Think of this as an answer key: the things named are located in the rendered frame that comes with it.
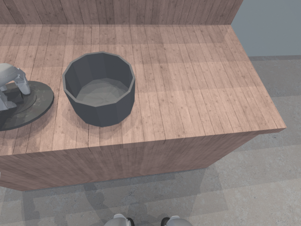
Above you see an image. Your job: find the left robot shin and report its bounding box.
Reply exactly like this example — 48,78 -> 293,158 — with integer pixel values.
114,214 -> 126,219

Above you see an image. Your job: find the left robot hand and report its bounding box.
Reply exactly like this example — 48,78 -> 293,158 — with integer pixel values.
0,63 -> 31,111

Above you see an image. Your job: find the robot shin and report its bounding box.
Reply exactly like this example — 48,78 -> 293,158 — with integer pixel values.
114,214 -> 126,219
168,216 -> 180,222

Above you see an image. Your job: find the right robot shin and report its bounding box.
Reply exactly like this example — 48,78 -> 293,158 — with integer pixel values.
168,216 -> 180,222

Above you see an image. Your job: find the lid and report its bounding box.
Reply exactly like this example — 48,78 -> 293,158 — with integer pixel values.
0,81 -> 55,131

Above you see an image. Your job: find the table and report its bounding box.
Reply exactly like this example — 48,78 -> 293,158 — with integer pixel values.
0,0 -> 287,191

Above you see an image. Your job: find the knob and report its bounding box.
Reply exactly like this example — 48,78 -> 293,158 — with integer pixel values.
2,87 -> 24,103

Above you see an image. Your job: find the pot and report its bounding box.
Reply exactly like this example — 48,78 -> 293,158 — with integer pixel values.
62,51 -> 135,127

